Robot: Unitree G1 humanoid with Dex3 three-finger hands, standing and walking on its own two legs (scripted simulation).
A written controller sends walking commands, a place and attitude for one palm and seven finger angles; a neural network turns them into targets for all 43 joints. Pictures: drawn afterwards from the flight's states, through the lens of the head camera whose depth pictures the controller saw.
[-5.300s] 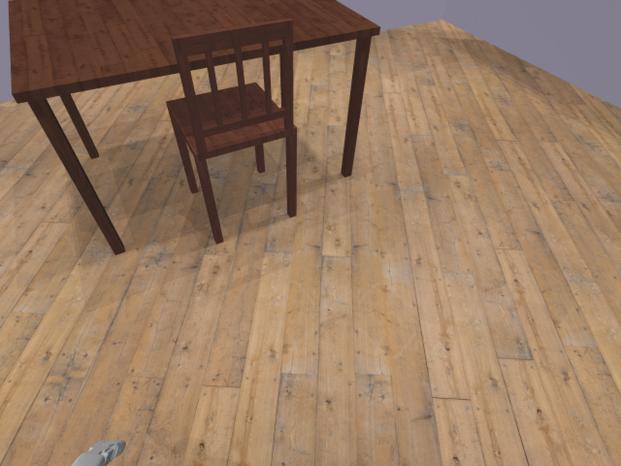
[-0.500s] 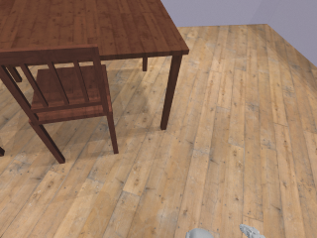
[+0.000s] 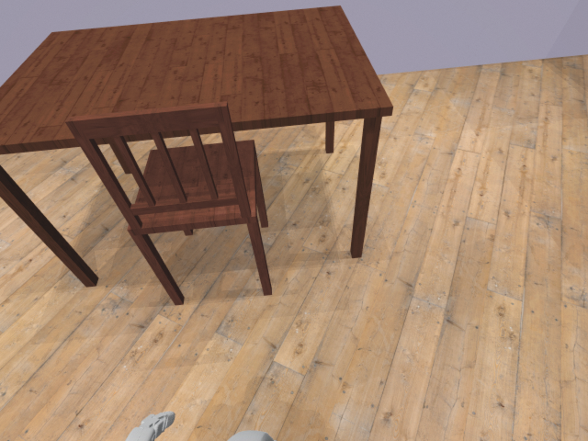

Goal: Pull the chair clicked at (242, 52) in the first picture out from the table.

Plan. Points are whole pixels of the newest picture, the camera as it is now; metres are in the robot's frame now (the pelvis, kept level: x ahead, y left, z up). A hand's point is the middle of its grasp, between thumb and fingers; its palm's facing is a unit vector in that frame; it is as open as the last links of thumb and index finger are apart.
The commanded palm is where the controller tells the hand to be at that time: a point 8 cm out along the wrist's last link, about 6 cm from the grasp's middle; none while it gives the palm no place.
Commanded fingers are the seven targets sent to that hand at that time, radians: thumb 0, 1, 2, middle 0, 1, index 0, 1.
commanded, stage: take the last steps up to it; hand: left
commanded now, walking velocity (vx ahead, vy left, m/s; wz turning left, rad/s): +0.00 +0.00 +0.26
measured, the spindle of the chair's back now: (170, 169) +0.76 +0.34 -0.10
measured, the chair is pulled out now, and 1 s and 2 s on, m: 0.00 0.00 0.00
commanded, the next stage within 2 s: come to a stop and stand still in 1.22 s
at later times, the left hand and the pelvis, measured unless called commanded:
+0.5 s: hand out of the picture -0.03 +0.27 -0.17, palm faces +0.17 -0.97 -0.20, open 7.4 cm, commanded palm none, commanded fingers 0.00 0.90 0.90 -0.20 -0.30 -0.20 -0.30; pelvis +0.01 +0.06 +0.01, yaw +6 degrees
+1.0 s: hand (172, 403) +0.22 +0.22 -0.16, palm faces +0.15 -0.96 -0.23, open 7.2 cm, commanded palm none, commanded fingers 0.00 0.90 0.90 -0.20 -0.30 -0.20 -0.30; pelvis +0.18 +0.03 +0.01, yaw +6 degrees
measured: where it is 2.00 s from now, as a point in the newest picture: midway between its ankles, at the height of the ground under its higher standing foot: (289, 438)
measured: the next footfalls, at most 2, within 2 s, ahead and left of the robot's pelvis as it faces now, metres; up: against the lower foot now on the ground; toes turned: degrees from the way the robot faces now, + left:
left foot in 0.30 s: -0.02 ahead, +0.16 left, +0.00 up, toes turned +9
right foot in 0.78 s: +0.25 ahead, -0.04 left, +0.00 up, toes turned -2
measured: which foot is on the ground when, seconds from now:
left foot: up 0.00-0.28, down 0.30-0.78, up 0.80-1.00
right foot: down 0.00-0.30, up 0.32-0.76, down 0.78-1.00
